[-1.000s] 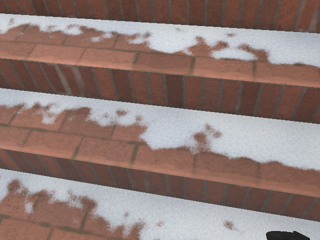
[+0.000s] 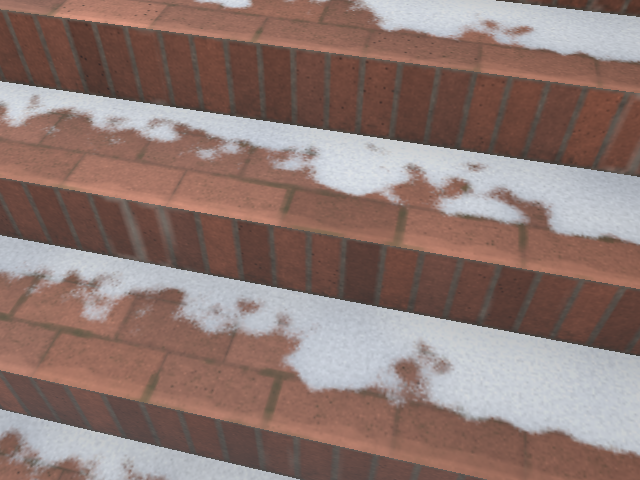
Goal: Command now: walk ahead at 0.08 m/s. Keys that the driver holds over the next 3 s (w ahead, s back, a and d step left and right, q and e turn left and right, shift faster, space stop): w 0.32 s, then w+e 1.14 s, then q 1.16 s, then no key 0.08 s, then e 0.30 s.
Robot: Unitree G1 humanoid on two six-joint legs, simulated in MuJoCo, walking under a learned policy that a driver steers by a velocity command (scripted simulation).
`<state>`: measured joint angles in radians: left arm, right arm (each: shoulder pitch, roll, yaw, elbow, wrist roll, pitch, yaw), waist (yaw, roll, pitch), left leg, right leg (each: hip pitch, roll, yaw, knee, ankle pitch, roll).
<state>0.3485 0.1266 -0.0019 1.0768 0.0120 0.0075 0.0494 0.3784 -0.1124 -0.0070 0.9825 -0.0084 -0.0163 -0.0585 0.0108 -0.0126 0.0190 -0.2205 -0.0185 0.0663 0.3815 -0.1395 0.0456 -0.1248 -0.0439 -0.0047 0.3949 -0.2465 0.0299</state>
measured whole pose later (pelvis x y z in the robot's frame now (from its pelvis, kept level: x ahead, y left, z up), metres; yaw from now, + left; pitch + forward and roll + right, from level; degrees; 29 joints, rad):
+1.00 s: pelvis +0.37 +0.17 +0.16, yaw -16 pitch +2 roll +0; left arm -0.12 0.16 0.03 0.53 0.02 0.01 0.02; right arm 0.51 -0.20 -0.05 0.95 -0.09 -0.13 -0.03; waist -0.06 0.03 0.02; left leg 0.08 0.07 0.28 0.33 -0.43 -0.04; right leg -1.25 0.08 -0.02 2.05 -0.65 -0.15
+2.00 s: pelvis +0.88 -0.05 +0.51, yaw -23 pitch +5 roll +1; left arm -0.10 0.08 -0.02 0.50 0.06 -0.04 0.00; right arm 0.48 -0.17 -0.07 0.89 -0.04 -0.09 -0.08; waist -0.15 -0.03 0.03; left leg -0.23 -0.06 -0.08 0.43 -0.28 0.05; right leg -1.22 -0.06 0.02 2.01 -0.45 -0.03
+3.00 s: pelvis +0.98 -0.13 +0.62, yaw -3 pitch -1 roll +0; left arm 0.25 0.25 0.06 0.55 0.02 0.07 0.03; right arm 0.12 -0.21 -0.04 0.63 -0.05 0.03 -0.04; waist 0.13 -0.02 0.07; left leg -0.26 -0.02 0.05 0.93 -0.68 0.01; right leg -0.49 0.03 -0.16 0.93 -0.49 -0.09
